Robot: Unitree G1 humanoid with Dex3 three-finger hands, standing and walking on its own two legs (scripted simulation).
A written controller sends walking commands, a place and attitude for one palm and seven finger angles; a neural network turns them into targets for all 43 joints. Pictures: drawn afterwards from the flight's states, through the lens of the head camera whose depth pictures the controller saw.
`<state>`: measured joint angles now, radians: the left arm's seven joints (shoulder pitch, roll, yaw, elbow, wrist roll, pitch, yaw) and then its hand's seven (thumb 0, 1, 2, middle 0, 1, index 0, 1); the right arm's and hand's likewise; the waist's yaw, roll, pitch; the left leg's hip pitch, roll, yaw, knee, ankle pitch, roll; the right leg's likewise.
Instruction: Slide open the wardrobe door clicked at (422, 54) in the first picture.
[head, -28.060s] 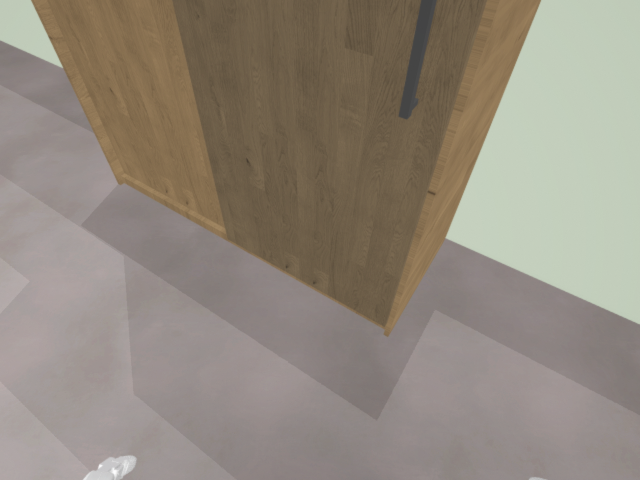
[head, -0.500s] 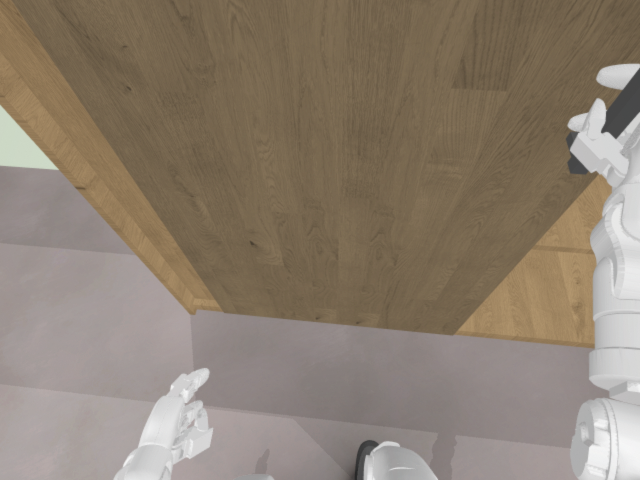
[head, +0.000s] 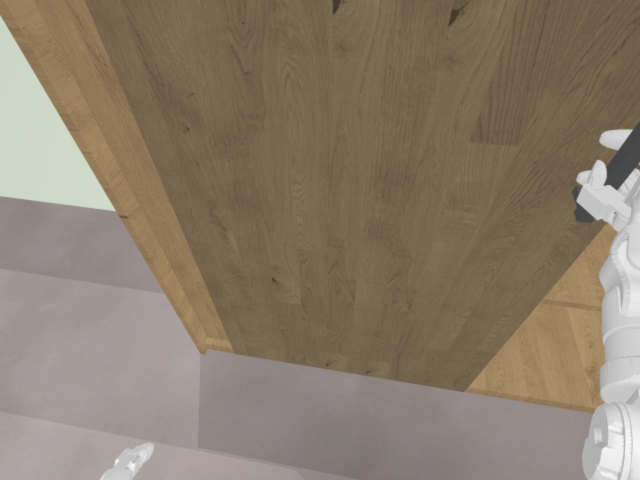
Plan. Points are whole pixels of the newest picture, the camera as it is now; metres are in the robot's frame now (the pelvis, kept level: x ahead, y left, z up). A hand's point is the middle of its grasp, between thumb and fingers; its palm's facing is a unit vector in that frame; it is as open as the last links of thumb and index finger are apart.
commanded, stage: loosen the grip on the handle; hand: right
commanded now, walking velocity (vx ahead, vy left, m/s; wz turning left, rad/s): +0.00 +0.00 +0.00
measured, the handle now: (625, 144) +0.47 -0.32 +0.20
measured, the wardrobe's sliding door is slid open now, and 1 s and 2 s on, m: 0.58 0.58 0.58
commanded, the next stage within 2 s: slip the hand off the handle in 0.56 s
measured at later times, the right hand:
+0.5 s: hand (592, 192) +0.43 -0.29 +0.15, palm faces +0.43 +0.89 -0.16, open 13.7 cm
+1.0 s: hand out of the picture +0.41 -0.35 +0.16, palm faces +0.50 +0.85 -0.17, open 14.6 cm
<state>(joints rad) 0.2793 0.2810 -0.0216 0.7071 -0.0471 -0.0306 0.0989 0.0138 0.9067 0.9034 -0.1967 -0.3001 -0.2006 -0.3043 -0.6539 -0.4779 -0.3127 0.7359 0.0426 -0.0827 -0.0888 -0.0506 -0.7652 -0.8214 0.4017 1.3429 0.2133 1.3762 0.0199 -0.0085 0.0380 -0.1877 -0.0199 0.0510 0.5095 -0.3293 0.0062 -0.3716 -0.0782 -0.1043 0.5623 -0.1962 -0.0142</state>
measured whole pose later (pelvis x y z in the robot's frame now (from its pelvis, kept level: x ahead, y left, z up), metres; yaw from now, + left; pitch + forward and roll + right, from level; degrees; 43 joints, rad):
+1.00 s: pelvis +0.01 +0.01 -0.01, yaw -1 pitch +6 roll +1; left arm 0.31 0.27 -0.01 0.69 -0.04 -0.06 0.10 0.01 0.90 0.90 -0.20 -0.30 -0.20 -0.30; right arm -0.63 -0.62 -0.52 0.82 0.03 -0.09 0.06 -0.01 0.55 -0.20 0.27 1.16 0.26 1.15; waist 0.03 0.00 -0.04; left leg -0.32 -0.01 0.07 0.59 -0.37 0.02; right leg -0.50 -0.07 -0.08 0.60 -0.20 -0.01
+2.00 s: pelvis -0.02 +0.00 +0.00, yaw -3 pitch +1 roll +2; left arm 0.21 0.24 -0.06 0.64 -0.06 -0.15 0.14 0.01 0.90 0.90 -0.20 -0.30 -0.20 -0.30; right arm -0.25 -0.49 -0.48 0.33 0.16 0.01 0.10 -0.01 0.55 -0.20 0.25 1.15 0.25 1.15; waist -0.05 -0.02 -0.04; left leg -0.24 0.01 0.09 0.56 -0.34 0.00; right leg -0.43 -0.04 -0.06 0.57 -0.16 -0.03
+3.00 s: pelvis +0.01 -0.01 +0.01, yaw -1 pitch -4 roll +0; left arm 0.19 0.23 -0.05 0.68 -0.01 -0.16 0.09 0.02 0.90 0.90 -0.20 -0.30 -0.20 -0.31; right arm 0.31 -0.35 -0.36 -0.24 0.09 -0.06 -0.11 0.00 -0.11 -0.53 0.23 0.76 0.23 0.75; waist -0.09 -0.05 0.01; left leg -0.03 0.02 0.05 0.39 -0.30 0.00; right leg -0.20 -0.02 -0.10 0.41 -0.14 -0.03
